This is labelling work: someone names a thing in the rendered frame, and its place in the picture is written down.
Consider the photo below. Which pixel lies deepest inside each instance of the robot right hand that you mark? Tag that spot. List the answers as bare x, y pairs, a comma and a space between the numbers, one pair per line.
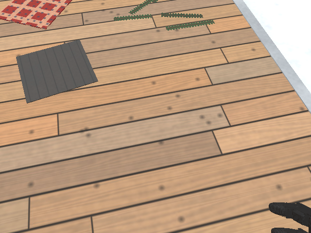
298, 212

